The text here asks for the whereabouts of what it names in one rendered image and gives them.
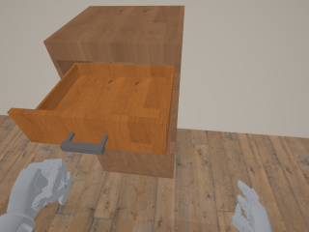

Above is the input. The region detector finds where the robot left forearm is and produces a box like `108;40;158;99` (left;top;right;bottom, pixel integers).
0;213;36;232

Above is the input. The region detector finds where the cabinet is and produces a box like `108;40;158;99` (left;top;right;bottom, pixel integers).
43;6;185;179

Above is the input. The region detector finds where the drawer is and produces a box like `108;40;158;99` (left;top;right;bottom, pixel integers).
7;63;175;155

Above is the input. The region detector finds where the right robot hand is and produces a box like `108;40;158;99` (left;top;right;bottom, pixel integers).
232;180;272;232

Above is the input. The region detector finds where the left robot hand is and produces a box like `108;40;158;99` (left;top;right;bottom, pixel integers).
7;159;73;219

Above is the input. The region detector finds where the handle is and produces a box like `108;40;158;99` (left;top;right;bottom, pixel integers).
60;131;108;156

